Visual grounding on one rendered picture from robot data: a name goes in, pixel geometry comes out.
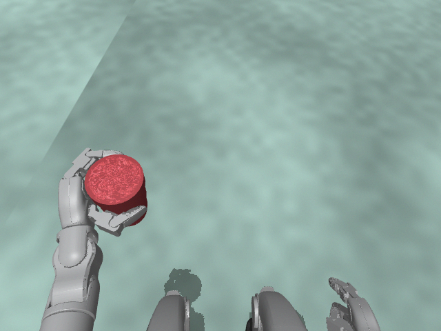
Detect left robot arm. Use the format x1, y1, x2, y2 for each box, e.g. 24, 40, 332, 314
39, 224, 103, 331

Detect right robot hand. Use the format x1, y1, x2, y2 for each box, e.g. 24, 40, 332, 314
326, 277, 380, 331

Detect cup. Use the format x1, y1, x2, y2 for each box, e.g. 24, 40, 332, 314
84, 154, 147, 226

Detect left robot hand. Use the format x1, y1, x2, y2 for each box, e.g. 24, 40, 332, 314
58, 148, 147, 237

